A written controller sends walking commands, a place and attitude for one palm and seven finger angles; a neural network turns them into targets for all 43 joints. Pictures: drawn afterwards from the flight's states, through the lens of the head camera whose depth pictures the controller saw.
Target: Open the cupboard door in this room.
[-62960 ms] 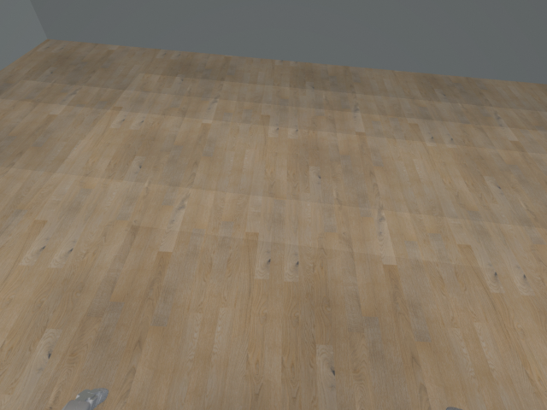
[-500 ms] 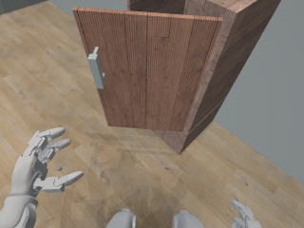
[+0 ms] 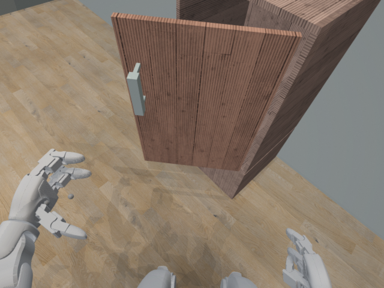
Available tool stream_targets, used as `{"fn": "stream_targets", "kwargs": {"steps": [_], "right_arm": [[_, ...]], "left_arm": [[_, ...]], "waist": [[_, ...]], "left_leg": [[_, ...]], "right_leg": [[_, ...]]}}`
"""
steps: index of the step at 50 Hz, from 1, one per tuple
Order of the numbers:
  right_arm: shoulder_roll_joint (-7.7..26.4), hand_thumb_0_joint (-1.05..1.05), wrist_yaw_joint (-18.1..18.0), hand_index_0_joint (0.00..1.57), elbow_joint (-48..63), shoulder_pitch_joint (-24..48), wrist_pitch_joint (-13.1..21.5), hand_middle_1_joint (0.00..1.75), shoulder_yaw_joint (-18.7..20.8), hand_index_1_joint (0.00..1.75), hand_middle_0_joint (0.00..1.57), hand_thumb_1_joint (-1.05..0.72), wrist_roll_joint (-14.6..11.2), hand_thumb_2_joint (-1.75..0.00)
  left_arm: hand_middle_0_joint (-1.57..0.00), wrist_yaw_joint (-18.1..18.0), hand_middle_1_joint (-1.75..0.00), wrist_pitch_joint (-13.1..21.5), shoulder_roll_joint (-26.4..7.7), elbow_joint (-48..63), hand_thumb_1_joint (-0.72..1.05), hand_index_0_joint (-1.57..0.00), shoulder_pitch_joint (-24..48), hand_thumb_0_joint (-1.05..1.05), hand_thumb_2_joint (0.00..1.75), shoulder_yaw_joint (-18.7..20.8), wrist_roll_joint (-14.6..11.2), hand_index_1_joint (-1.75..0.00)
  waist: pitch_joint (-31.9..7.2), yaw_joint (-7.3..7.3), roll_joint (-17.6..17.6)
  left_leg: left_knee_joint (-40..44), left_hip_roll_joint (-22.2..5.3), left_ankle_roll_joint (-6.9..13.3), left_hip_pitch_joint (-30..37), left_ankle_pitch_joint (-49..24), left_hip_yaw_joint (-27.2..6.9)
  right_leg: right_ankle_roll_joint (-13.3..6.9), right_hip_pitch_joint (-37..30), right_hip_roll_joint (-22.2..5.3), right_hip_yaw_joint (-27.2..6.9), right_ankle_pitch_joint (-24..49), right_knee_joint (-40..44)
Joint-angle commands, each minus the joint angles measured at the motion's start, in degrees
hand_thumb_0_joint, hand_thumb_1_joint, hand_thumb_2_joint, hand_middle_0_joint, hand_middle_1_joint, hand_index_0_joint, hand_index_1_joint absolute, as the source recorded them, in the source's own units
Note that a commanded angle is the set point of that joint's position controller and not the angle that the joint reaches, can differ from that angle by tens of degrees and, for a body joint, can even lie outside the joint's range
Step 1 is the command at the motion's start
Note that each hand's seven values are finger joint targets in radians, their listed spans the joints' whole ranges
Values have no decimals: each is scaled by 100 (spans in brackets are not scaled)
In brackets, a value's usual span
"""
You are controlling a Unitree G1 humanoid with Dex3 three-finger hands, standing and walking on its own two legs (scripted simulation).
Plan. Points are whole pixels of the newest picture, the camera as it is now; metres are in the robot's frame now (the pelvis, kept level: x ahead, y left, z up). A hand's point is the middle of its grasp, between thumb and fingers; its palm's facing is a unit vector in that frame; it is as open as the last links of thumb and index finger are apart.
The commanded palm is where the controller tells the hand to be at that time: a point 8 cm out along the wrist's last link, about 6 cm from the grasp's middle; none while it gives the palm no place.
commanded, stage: raise the hand with hooked fingers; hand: left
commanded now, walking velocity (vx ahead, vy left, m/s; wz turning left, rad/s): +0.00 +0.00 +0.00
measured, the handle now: (138, 89) +0.56 +0.19 +0.04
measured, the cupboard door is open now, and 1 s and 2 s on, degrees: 41 41 41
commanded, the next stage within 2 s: move the hooked fingers beside the handle in 0.68 s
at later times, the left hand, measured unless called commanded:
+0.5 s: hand (65, 182) +0.29 +0.27 +0.05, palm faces +0.02 -1.00 -0.03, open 14.0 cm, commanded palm +0.26 +0.31 +0.06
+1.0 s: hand (74, 173) +0.31 +0.26 +0.06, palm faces +0.01 -1.00 -0.04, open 14.0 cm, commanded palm +0.29 +0.30 +0.06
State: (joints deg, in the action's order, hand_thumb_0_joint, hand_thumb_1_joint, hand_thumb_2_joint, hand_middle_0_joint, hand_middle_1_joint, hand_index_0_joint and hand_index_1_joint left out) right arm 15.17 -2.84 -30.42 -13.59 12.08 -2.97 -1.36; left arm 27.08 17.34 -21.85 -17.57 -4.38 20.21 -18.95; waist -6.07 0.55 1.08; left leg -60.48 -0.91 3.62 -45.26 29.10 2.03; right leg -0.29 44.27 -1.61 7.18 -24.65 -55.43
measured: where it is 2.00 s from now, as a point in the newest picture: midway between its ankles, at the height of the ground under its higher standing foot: outside the picture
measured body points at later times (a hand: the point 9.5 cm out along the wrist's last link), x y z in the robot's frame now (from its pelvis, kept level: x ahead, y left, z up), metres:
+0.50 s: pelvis +0.00 -0.01 +0.01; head +0.07 +0.01 +0.45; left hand +0.28 +0.32 +0.06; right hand +0.13 -0.27 -0.07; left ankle +0.00 +0.07 -0.67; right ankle +0.02 -0.13 -0.67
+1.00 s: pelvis -0.01 -0.02 +0.00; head +0.07 -0.01 +0.45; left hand +0.30 +0.31 +0.06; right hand +0.15 -0.27 -0.08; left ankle +0.01 +0.07 -0.67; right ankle +0.02 -0.13 -0.67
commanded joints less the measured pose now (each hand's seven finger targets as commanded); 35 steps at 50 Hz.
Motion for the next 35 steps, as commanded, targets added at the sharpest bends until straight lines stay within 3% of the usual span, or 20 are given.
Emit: {"fn": "stream_targets", "kwargs": {"steps": [1, 3, 6, 9, 12, 14, 16, 17, 21, 26, 28, 32, 35], "right_arm": [[943, 0, -103, 20, 610, -224, 297, 30, 449, 30, 20, -90, -31, -90], [951, 0, -93, 20, 555, -225, 267, 30, 419, 30, 20, -90, -25, -90], [1000, 0, -108, 20, 549, -193, 210, 30, 413, 30, 20, -90, -72, -90], [1064, 0, -147, 20, 592, -254, 178, 30, 425, 30, 20, -90, -103, -90], [1040, 0, -123, 20, 639, -266, 240, 30, 431, 30, 20, -90, -97, -90], [1041, 0, -84, 20, 622, -330, 266, 30, 455, 30, 20, -90, -60, -90], [1038, 0, -64, 20, 596, -330, 275, 30, 467, 30, 20, -90, -54, -90], [1058, 0, -59, 20, 572, -334, 270, 30, 457, 30, 20, -90, -25, -90], [1026, 0, -73, 20, 595, -285, 224, 30, 442, 30, 20, -90, -56, -90], [1005, 0, -77, 20, 624, -321, 266, 30, 451, 30, 20, -90, -59, -90], [1013, 0, -80, 20, 587, -366, 275, 30, 451, 30, 20, -90, -50, -90], [1042, 0, -115, 20, 539, -322, 264, 30, 424, 30, 20, -90, -52, -90], [1017, 0, -126, 20, 544, -293, 265, 30, 422, 30, 20, -90, -70, -90]], "left_arm": [[-30, 42, -120, 601, -1454, 1303, -50, -30, 1090, 0, 30, 890, -295, -120], [-30, 39, -120, 630, -1517, 993, -50, -30, 1227, 0, 30, 962, -292, -120], [-30, 177, -120, 482, -1460, 401, -50, -30, 1358, 0, 30, 876, -278, -120], [-30, 425, -120, 280, -1664, 135, -50, -30, 1538, 0, 30, 937, -273, -120], [-30, 573, -120, 306, -1496, 361, -50, -30, 1443, 0, 30, 752, -355, -120], [-30, 520, -120, 421, -1644, 522, -50, -30, 1377, 0, 30, 891, -346, -120], [-30, 401, -120, 539, -1657, 483, -50, -30, 1313, 0, 30, 967, -345, -120], [-30, 334, -120, 602, -1841, 448, -50, -30, 1391, 0, 30, 1140, -353, -120], [-30, 244, -120, 662, -1679, 158, -50, -30, 1429, 0, 30, 1107, -354, -120], [-30, 294, -120, 678, -1649, 521, -50, -30, 1424, 0, 30, 883, -214, -120], [-30, 307, -120, 693, -1669, 546, -50, -30, 1391, 0, 30, 897, -228, -120], [-30, 305, -120, 687, -1779, 241, -50, -30, 1529, 0, 30, 1091, -343, -120], [-30, 325, -120, 682, -1660, 149, -50, -30, 1556, 0, 30, 1046, -356, -120]], "waist": [[-1727, -55, 521], [-1538, -58, 642], [-1234, -125, 473], [-1465, -124, 432], [-1629, -95, 591], [-1733, -70, 590], [-1477, -80, 441], [-1407, -57, 429], [-1150, -102, 418], [-1619, -89, 817], [-1618, -118, 698], [-1229, -159, 353], [-1301, -126, 403]], "left_leg": [[1098, -38, -539, 1498, -2844, -669], [1141, -43, -563, 1414, -2723, -678], [1263, -11, -482, 1093, -2014, -638], [1295, 14, -393, 1092, -1931, -565], [1287, 11, -390, 1330, -2291, -576], [1274, -9, -408, 1440, -2459, -588], [1311, -19, -416, 1322, -2264, -614], [1296, -5, -412, 1201, -2168, -602], [1376, 35, -339, 932, -1535, -505], [1365, 9, -344, 1339, -2010, -530], [1326, -9, -346, 1370, -2153, -550], [1330, 13, -314, 1050, -1696, -534], [1341, 33, -325, 1055, -1764, -513]], "right_leg": [[-166, -757, 335, -229, 1347, 476], [-185, -668, 350, -214, 1222, 467], [-182, -647, 318, -218, 885, 590], [-173, -849, 299, -300, 944, 698], [-206, -961, 309, -319, 1148, 726], [-186, -935, 322, -311, 1209, 721], [-183, -804, 338, -283, 1049, 716], [-206, -831, 348, -299, 1017, 693], [-176, -824, 296, -360, 646, 803], [-182, -957, 285, -380, 961, 765], [-170, -934, 312, -373, 1067, 755], [-174, -870, 325, -374, 859, 796], [-159, -934, 291, -375, 941, 776]]}}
